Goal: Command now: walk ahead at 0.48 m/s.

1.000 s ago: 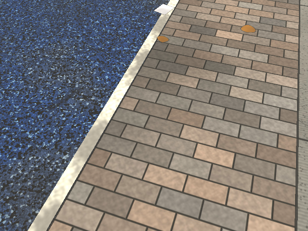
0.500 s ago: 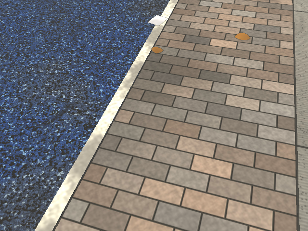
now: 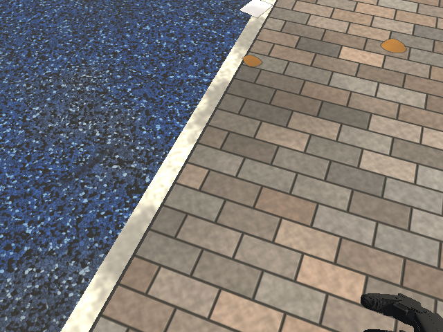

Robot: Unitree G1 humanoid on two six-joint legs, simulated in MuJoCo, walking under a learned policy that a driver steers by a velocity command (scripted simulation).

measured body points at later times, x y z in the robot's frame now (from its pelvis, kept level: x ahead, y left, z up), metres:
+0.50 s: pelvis +0.26 -0.02 +0.02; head +0.29 -0.03 +0.46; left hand +0.43 +0.22 -0.09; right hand +0.26 -0.28 -0.14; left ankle +0.14 +0.10 -0.70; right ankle +0.39 -0.12 -0.71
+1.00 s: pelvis +0.34 -0.01 +0.02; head +0.35 -0.01 +0.47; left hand +0.41 +0.24 -0.12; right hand +0.36 -0.26 -0.12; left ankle +0.31 +0.12 -0.71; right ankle +0.39 -0.12 -0.71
